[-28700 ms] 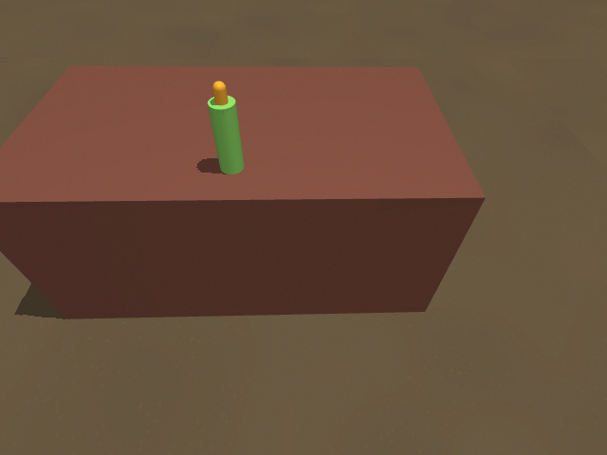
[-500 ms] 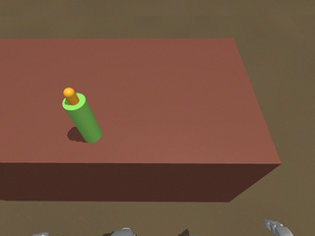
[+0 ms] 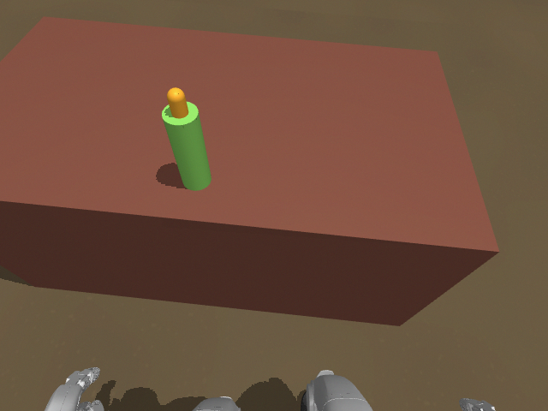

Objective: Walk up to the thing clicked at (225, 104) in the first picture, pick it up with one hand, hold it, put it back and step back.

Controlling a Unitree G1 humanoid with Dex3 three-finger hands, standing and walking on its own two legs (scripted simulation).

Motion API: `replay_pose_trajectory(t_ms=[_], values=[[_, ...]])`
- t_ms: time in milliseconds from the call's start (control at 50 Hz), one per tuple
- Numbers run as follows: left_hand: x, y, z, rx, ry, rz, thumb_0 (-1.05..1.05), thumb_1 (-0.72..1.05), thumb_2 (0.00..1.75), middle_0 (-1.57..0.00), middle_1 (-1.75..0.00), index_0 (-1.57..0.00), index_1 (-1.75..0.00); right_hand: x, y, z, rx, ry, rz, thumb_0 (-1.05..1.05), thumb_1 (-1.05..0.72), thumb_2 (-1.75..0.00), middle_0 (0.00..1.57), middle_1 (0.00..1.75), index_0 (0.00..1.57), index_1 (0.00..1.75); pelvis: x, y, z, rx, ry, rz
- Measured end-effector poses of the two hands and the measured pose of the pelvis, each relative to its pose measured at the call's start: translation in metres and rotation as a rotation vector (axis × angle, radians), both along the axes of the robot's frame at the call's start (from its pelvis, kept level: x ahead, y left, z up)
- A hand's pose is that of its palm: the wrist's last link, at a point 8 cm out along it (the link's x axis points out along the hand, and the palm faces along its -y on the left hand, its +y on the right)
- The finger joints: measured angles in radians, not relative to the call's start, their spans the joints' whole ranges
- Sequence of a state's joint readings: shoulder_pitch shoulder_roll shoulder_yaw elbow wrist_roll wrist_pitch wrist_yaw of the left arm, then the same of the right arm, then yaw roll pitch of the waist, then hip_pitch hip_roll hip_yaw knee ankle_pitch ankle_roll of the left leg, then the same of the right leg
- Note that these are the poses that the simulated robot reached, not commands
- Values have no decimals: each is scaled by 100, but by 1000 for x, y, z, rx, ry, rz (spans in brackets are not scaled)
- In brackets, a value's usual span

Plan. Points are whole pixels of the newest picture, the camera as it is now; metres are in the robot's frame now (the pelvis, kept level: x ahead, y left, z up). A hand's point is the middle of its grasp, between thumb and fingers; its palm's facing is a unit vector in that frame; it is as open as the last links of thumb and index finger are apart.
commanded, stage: step back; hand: left
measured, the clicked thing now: (187, 141) +0.60 +0.18 -0.03
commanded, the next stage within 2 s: none
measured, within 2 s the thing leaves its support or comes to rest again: neither
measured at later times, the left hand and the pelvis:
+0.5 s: hand out of the picture -0.07 +0.26 -0.12, palm faces -0.09 -0.90 -0.43, open 7.4 cm; pelvis -0.14 +0.00 +0.01, yaw -6 degrees
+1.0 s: hand out of the picture -0.18 +0.28 -0.14, palm faces -0.12 -0.91 -0.39, open 7.4 cm; pelvis -0.31 +0.02 +0.00, yaw -7 degrees
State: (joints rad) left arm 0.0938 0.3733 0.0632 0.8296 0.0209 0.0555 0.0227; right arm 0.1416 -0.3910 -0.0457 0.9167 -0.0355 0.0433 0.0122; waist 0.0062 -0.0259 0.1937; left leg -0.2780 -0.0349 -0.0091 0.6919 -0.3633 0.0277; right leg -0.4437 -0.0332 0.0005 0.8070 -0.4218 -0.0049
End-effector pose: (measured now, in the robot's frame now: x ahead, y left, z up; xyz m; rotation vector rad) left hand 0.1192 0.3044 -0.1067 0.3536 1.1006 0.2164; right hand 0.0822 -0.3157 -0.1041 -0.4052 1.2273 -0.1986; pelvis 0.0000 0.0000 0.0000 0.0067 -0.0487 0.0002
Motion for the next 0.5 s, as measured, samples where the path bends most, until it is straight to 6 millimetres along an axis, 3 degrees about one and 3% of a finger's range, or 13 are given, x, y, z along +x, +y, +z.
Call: replay_pose_trajectory(t_ms=[160, 300, 400, 500], values=[[-60, 19, 6, 4, 51, 22, 1, 90, 89, -20, -30, -20, -30, -29, 12, 26, -22, -66, -15, 0, -91, -89, 20, 30, 21, 30, -38, 8, 15, -31, 16, -38], [-118, 16, 2, 29, 130, -27, 1, 90, 90, -20, -30, -20, -30, -54, 8, 18, 3, -163, -26, 0, -91, -89, 20, 30, 21, 30, -84, 5, 6, -20, 11, -96], [-161, 1, 7, 44, 141, -45, 1, 90, 89, -20, -30, -20, -30, -93, -4, -1, 42, -160, -75, 0, -91, -89, 20, 30, 21, 30, -120, -4, 1, -35, 0, -105], [-188, -3, 24, 53, 130, -43, 1, 90, 89, -20, -30, -20, -30, -145, -4, -1, 55, -97, -111, 0, -91, -89, 20, 30, 21, 30, -145, -2, 12, 19, 11, -110]])
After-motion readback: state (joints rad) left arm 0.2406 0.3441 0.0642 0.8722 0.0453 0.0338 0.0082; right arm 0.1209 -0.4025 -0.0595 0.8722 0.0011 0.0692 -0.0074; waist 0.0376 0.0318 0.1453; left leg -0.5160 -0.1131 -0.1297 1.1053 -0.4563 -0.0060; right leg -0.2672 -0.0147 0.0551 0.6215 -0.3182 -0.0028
